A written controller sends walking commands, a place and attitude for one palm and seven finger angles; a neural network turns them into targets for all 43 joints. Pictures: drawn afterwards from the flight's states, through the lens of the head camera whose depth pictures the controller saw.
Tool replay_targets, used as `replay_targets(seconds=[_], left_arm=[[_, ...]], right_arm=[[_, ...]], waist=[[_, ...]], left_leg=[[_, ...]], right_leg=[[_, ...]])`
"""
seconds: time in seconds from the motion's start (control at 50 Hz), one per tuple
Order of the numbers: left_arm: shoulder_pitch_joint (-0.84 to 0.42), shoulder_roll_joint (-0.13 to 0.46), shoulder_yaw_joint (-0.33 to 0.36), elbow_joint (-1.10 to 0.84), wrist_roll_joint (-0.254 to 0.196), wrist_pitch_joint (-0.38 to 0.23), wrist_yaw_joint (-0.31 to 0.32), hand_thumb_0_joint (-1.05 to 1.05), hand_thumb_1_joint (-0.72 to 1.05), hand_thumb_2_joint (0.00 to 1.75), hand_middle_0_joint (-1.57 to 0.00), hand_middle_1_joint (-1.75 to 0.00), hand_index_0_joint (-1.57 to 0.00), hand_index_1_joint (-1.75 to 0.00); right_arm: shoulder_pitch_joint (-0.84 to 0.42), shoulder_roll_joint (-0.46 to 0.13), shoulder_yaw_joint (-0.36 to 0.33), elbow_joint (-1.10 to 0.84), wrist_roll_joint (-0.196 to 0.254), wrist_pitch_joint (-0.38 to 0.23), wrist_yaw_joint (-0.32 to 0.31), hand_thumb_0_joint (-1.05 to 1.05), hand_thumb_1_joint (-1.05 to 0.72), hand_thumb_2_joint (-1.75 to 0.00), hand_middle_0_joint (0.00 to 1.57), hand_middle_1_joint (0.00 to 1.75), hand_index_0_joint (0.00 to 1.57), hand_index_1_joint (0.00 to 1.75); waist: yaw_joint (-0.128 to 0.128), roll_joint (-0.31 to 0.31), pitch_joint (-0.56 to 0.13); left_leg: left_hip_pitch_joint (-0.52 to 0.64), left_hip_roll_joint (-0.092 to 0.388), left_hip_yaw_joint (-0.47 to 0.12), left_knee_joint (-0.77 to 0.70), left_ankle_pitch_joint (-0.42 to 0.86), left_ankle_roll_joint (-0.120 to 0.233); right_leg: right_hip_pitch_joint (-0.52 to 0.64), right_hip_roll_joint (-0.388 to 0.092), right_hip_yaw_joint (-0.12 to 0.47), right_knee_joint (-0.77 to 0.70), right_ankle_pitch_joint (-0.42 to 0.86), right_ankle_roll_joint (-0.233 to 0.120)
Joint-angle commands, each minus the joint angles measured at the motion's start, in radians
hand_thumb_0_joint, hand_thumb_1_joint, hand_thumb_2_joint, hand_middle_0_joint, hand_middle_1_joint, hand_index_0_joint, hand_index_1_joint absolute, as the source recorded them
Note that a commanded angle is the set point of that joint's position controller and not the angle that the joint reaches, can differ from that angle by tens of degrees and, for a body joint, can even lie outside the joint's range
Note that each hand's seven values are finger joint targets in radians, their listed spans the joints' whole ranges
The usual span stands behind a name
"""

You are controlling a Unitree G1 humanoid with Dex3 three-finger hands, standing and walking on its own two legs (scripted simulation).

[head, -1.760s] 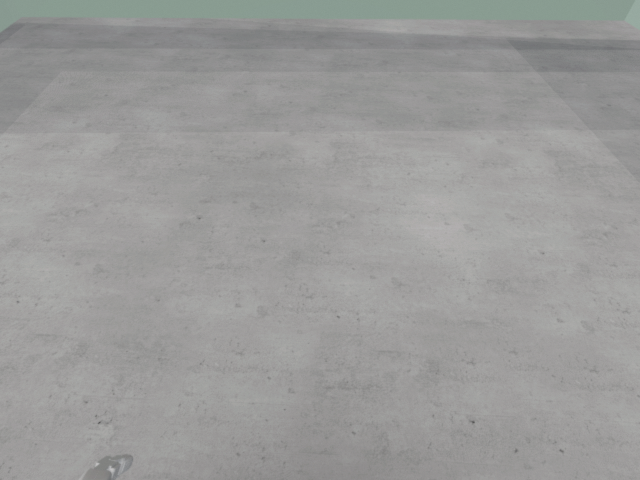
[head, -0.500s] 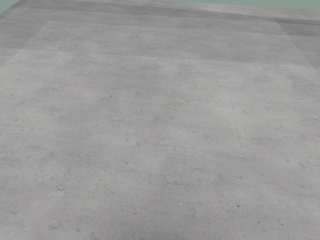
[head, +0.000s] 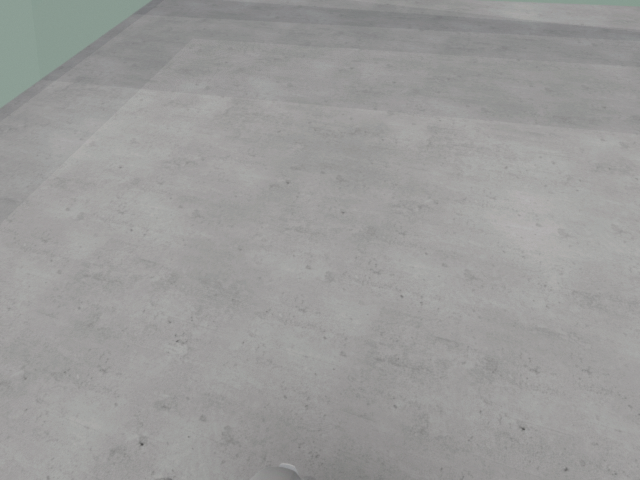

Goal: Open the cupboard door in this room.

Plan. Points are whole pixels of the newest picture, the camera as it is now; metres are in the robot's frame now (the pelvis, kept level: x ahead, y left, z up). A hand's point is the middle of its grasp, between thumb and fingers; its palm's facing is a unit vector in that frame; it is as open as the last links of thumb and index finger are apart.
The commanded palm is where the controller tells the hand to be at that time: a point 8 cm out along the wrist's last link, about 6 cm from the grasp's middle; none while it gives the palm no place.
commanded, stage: turn or walk to find it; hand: left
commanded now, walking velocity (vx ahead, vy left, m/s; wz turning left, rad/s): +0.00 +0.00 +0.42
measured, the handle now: out of the picture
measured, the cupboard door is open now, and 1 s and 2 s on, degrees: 0 0 0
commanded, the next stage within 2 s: stand and wait in 1.86 s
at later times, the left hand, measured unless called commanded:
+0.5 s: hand out of the picture -0.05 +0.25 -0.18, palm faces +0.27 -0.94 -0.23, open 7.3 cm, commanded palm none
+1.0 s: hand out of the picture -0.02 +0.20 -0.14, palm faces +0.42 -0.86 -0.28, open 7.3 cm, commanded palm none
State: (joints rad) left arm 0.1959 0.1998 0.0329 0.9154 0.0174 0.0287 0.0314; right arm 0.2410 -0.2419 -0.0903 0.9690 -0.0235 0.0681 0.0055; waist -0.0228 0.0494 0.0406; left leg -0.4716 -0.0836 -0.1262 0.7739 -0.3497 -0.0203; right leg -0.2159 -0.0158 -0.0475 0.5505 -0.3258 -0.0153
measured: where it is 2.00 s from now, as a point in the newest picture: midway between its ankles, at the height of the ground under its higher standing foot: outside the picture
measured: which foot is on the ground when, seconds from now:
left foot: up 0.00-0.34, down 0.36-0.86, up 0.88-1.00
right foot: down 0.00-0.38, up 0.40-0.84, down 0.86-1.00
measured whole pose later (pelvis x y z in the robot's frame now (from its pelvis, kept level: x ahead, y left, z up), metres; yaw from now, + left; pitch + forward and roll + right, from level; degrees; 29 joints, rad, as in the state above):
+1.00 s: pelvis -0.03 -0.01 +0.01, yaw +25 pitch -2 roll +2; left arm 0.20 0.16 0.03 0.89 0.01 0.02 0.03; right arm 0.27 -0.25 -0.10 0.99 -0.03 0.07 0.02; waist -0.03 0.05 0.05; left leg -0.48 -0.03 -0.04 1.11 -0.38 -0.04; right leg -0.21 -0.05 -0.13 0.52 -0.28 -0.03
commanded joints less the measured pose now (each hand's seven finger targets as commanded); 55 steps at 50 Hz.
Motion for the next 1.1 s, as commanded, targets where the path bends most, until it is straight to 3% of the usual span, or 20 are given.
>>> replay_targets(seconds=[0.0,0.04,0.24,0.28,0.32,0.34,0.36,0.38,0.4,0.5,0.66,0.74,0.78,0.8,0.82,0.84,0.86,0.9,0.96,1.08], left_arm=[[-0.061,0.18,0.04,-0.089,0.002,-0.03,0.009,0.0,0.9,0.9,-0.2,-0.3,-0.2,-0.3],[-0.027,0.15,0.032,-0.082,0.002,-0.04,0.008,0.0,0.9,0.9,-0.2,-0.3,-0.2,-0.3],[0.16,0.215,0.058,-0.018,0.019,-0.032,0.01,0.0,0.9,0.9,-0.2,-0.3,-0.2,-0.3],[0.141,0.228,0.063,-0.011,0.017,-0.03,0.008,0.0,0.9,0.9,-0.2,-0.3,-0.2,-0.3],[0.112,0.21,0.06,-0.014,0.002,-0.024,0.003,0.0,0.9,0.9,-0.2,-0.3,-0.2,-0.3],[0.129,0.148,0.052,-0.044,-0.008,-0.018,-0.002,0.0,0.9,0.9,-0.2,-0.3,-0.2,-0.3],[0.095,0.105,0.031,-0.069,-0.002,-0.01,0.001,0.0,0.9,0.9,-0.2,-0.3,-0.2,-0.3],[0.063,0.128,0.037,-0.065,0.002,0.002,0.005,0.0,0.9,0.9,-0.2,-0.3,-0.2,-0.3],[0.025,0.118,0.038,-0.05,0.003,0.009,0.006,0.0,0.9,0.9,-0.2,-0.3,-0.2,-0.3],[0.063,0.117,0.048,-0.011,0.001,0.008,-0.016,0.0,0.9,0.9,-0.2,-0.3,-0.2,-0.3],[-0.026,0.103,0.045,-0.058,-0.003,0.01,-0.011,0.0,0.9,0.9,-0.2,-0.3,-0.2,-0.3],[-0.001,0.094,0.042,-0.069,-0.01,-0.001,-0.006,0.0,0.9,0.9,-0.2,-0.3,-0.2,-0.3],[0.059,0.101,0.046,-0.055,-0.012,-0.01,-0.003,0.0,0.9,0.9,-0.2,-0.3,-0.2,-0.3],[0.088,0.119,0.05,-0.051,-0.009,-0.018,-0.001,0.0,0.9,0.9,-0.2,-0.3,-0.2,-0.3],[0.117,0.191,0.062,-0.051,0.005,-0.031,0.006,0.0,0.9,0.9,-0.2,-0.3,-0.2,-0.3],[0.109,0.275,0.075,-0.063,0.014,-0.035,0.008,0.0,0.9,0.9,-0.2,-0.3,-0.2,-0.3],[0.097,0.257,0.067,-0.076,0.003,-0.027,0.008,0.0,0.9,0.9,-0.2,-0.3,-0.2,-0.3],[-0.027,0.194,0.058,-0.104,0.001,-0.03,0.008,0.0,0.9,0.9,-0.2,-0.3,-0.2,-0.3],[-0.043,0.138,0.039,-0.101,-0.001,-0.038,0.004,0.0,0.9,0.9,-0.2,-0.3,-0.2,-0.3],[0.07,0.157,0.047,-0.054,0.007,-0.038,0.009,0.0,0.9,0.9,-0.2,-0.3,-0.2,-0.3]], right_arm=[[0.019,-0.091,-0.024,-0.049,-0.003,-0.005,0.009,0.0,-0.9,-0.9,0.2,0.3,0.2,0.3],[0.037,-0.076,-0.016,-0.038,0.001,-0.012,0.011,0.0,-0.9,-0.9,0.2,0.3,0.2,0.3],[-0.133,-0.041,0.021,-0.082,0.015,-0.028,0.006,0.0,-0.9,-0.9,0.2,0.3,0.2,0.3],[-0.087,-0.048,0.021,-0.07,0.017,-0.037,0.003,0.0,-0.9,-0.9,0.2,0.3,0.2,0.3],[0.011,-0.097,0.011,-0.046,0.013,-0.052,0.003,0.0,-0.9,-0.9,0.2,0.3,0.2,0.3],[0.051,-0.201,-0.01,-0.048,0.005,-0.063,-0.002,0.0,-0.9,-0.9,0.2,0.3,0.2,0.3],[0.092,-0.255,-0.022,-0.037,0.017,-0.057,-0.01,0.0,-0.9,-0.9,0.2,0.3,0.2,0.3],[0.09,-0.233,-0.02,-0.029,0.011,-0.051,-0.015,0.0,-0.9,-0.9,0.2,0.3,0.2,0.3],[0.06,-0.197,-0.01,-0.028,0.007,-0.058,-0.026,0.0,-0.9,-0.9,0.2,0.3,0.2,0.3],[-0.039,-0.15,0.006,-0.067,0.01,-0.067,-0.03,0.0,-0.9,-0.9,0.2,0.3,0.2,0.3],[0.001,-0.154,-0.007,-0.065,0.0,-0.057,-0.025,0.0,-0.9,-0.9,0.2,0.3,0.2,0.3],[-0.015,-0.162,-0.015,-0.077,-0.005,-0.049,-0.021,0.0,-0.9,-0.9,0.2,0.3,0.2,0.3],[-0.038,-0.16,-0.016,-0.083,0.0,-0.047,-0.018,0.0,-0.9,-0.9,0.2,0.3,0.2,0.3],[-0.042,-0.143,-0.015,-0.087,0.006,-0.046,-0.014,0.0,-0.9,-0.9,0.2,0.3,0.2,0.3],[-0.024,-0.088,-0.009,-0.093,0.016,-0.046,-0.007,0.0,-0.9,-0.9,0.2,0.3,0.2,0.3],[-0.012,-0.036,-0.001,-0.121,0.011,-0.044,-0.008,0.0,-0.9,-0.9,0.2,0.3,0.2,0.3],[-0.03,-0.096,-0.018,-0.112,0.0,-0.033,-0.01,0.0,-0.9,-0.9,0.2,0.3,0.2,0.3],[0.008,-0.091,-0.025,-0.061,-0.003,-0.011,0.003,0.0,-0.9,-0.9,0.2,0.3,0.2,0.3],[0.051,-0.068,-0.016,-0.024,-0.003,-0.008,0.012,0.0,-0.9,-0.9,0.2,0.3,0.2,0.3],[-0.026,-0.061,-0.005,-0.037,-0.001,-0.005,0.01,0.0,-0.9,-0.9,0.2,0.3,0.2,0.3]], waist=[[-0.022,-0.219,0.069],[-0.021,-0.209,0.059],[0.076,-0.25,-0.03],[0.052,-0.256,-0.068],[-0.007,-0.143,-0.125],[-0.021,0.142,-0.171],[-0.031,0.253,-0.177],[-0.038,0.131,-0.156],[-0.035,0.18,-0.116],[0.017,0.086,-0.066],[-0.009,0.096,-0.032],[0.004,0.104,-0.053],[0.04,0.089,-0.071],[0.056,0.035,-0.082],[0.067,-0.151,-0.102],[0.063,-0.399,-0.076],[0.07,-0.289,-0.065],[0.01,-0.244,0.006],[-0.014,-0.201,0.025],[0.042,-0.2,0.008]], left_leg=[[-0.094,0.059,0.042,0.432,0.003,-0.016],[-0.116,0.07,0.077,0.443,0.047,-0.031],[0.025,0.103,0.191,0.006,-0.112,-0.034],[0.129,0.088,0.217,-0.139,-0.039,-0.022],[0.361,0.12,0.18,-0.383,0.242,0.0],[0.54,0.363,-0.116,-0.414,0.58,0.093],[0.542,0.5,-0.239,-0.39,0.963,0.205],[0.483,0.495,-0.146,-0.379,0.891,0.237],[0.42,0.424,-0.135,-0.402,0.81,0.21],[0.366,0.304,-0.032,-0.427,0.635,0.166],[0.322,0.313,-0.153,-0.453,0.468,0.204],[0.268,0.295,-0.203,-0.411,0.502,0.196],[0.184,0.264,-0.197,-0.364,0.43,0.163],[0.115,0.221,-0.172,-0.313,0.341,0.123],[-0.021,0.13,-0.078,-0.156,0.121,0.058],[-0.149,-0.001,0.074,0.089,-0.208,-0.008],[-0.095,0.047,0.03,0.253,-0.22,0.0],[-0.071,0.073,0.034,0.406,-0.087,-0.007],[-0.077,0.094,0.082,0.457,0.029,-0.032],[-0.078,0.128,0.117,0.32,-0.028,-0.056]], right_leg=[[-0.125,-0.273,0.198,-0.337,0.015,-0.08],[-0.039,-0.24,0.109,-0.278,0.211,-0.081],[0.155,-0.322,0.054,-0.114,0.649,-0.137],[0.14,-0.315,0.024,-0.054,0.668,-0.104],[0.032,-0.26,-0.061,0.132,0.534,-0.018],[-0.222,-0.139,-0.117,0.334,0.066,0.058],[-0.323,-0.082,-0.049,0.469,-0.347,0.088],[-0.296,-0.101,0.005,0.549,-0.318,0.074],[-0.313,-0.108,0.035,0.563,-0.255,0.08],[-0.307,-0.09,0.022,0.586,-0.063,0.1],[-0.248,-0.062,0.027,0.352,-0.107,0.105],[-0.114,-0.02,0.016,0.161,-0.095,0.086],[0.019,-0.012,0.012,0.001,0.035,0.079],[0.125,-0.034,0.019,-0.131,0.127,0.075],[0.249,-0.2,0.18,-0.257,0.114,0.037],[0.22,-0.443,0.428,-0.297,0.207,-0.069],[0.072,-0.464,0.379,-0.302,0.175,-0.124],[-0.053,-0.345,0.267,-0.347,-0.009,-0.092],[-0.027,-0.258,0.083,-0.292,0.148,-0.066],[0.073,-0.315,0.071,-0.27,0.225,-0.114]])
